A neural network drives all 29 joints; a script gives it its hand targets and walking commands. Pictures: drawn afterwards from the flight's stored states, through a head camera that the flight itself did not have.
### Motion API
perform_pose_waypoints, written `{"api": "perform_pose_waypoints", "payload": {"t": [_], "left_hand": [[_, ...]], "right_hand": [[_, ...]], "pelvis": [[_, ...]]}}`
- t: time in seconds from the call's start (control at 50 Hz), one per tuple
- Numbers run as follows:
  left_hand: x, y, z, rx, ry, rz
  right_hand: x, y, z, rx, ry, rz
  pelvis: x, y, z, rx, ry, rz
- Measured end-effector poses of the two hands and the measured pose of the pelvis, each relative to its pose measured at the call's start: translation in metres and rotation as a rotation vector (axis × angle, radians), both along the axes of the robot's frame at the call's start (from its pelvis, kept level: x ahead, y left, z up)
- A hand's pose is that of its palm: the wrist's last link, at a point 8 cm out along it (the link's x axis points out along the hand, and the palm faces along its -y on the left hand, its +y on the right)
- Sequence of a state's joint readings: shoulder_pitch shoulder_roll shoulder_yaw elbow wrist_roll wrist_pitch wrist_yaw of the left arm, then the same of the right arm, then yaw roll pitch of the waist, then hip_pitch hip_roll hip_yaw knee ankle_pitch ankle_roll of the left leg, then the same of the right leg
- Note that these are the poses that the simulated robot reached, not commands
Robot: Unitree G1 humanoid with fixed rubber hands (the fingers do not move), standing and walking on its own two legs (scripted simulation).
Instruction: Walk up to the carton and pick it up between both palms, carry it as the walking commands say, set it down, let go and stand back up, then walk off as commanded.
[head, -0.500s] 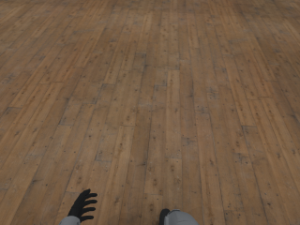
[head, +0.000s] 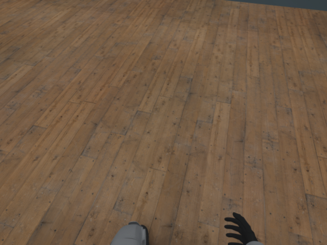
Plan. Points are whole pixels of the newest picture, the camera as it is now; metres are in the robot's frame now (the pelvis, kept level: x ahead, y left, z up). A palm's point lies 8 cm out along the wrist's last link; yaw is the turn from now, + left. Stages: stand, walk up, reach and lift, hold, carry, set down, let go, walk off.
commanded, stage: walk off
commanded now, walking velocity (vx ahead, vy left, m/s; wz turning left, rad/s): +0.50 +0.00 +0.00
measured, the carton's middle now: out of the picture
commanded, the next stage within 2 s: stand in 0.38 s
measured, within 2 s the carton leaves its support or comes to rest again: neither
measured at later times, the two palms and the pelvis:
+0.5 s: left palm (106, 146) +0.41 +0.24 -0.12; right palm out of the picture +0.14 -0.17 -0.12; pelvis +0.26 +0.03 +0.01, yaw -1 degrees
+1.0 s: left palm (110, 166) +0.36 +0.22 -0.15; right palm (238, 166) +0.39 -0.21 -0.15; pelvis +0.38 +0.00 +0.00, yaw +1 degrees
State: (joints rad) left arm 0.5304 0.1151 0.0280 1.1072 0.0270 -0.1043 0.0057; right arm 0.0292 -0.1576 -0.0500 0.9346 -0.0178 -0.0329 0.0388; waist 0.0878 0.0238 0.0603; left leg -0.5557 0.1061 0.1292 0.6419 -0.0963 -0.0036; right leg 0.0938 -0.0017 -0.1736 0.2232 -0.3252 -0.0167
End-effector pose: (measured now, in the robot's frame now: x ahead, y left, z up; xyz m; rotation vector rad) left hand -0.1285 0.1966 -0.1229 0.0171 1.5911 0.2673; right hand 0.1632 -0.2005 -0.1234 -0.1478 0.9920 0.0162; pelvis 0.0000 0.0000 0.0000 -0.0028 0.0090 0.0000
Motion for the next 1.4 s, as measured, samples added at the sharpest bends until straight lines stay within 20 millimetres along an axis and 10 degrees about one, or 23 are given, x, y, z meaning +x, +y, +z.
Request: {"api": "perform_pose_waypoints", "payload": {"t": [0.12, 0.3, 0.42, 0.6, 0.66, 0.78, 0.88, 1.4], "left_hand": [[0.082, 0.038, -0.024, -0.013, 0.035, -0.018], [0.349, 0.093, -0.01, 0.039, -0.363, -0.221], [0.476, 0.076, 0.003, 0.011, -0.504, -0.282], [0.603, 0.011, -0.009, -0.018, -0.581, -0.341], [0.602, 0.009, -0.019, 0.017, -0.537, -0.315], [0.537, 0.019, -0.012, 0.069, -0.333, -0.189], [0.495, 0.018, -0.013, 0.058, -0.232, -0.134], [0.493, 0.038, -0.019, -0.012, -0.14, -0.117]], "right_hand": [[0.077, 0.022, -0.01, -0.049, -0.048, -0.021], [-0.024, 0.008, -0.001, -0.12, 0.349, -0.246], [-0.043, 0.028, 0.008, -0.081, 0.515, -0.309], [0.031, 0.017, -0.012, -0.029, 0.592, -0.326], [0.076, -0.004, -0.029, -0.034, 0.57, -0.314], [0.186, -0.029, -0.029, -0.054, 0.417, -0.192], [0.231, -0.028, -0.027, -0.065, 0.359, -0.15], [0.205, 0.033, -0.019, -0.033, 0.435, -0.183]], "pelvis": [[0.076, 0.031, -0.019, 0.002, -0.003, -0.008], [0.167, 0.05, 0.006, -0.005, -0.016, -0.019], [0.225, 0.045, 0.01, -0.002, -0.009, -0.013], [0.317, 0.01, -0.008, 0.016, -0.006, -0.01], [0.341, -0.002, -0.017, 0.016, -0.002, -0.001], [0.362, -0.011, -0.002, 0.016, -0.011, 0.018], [0.371, -0.01, 0.001, 0.012, -0.015, 0.018], [0.399, 0.03, 0.007, 0.005, -0.032, 0.001]]}}
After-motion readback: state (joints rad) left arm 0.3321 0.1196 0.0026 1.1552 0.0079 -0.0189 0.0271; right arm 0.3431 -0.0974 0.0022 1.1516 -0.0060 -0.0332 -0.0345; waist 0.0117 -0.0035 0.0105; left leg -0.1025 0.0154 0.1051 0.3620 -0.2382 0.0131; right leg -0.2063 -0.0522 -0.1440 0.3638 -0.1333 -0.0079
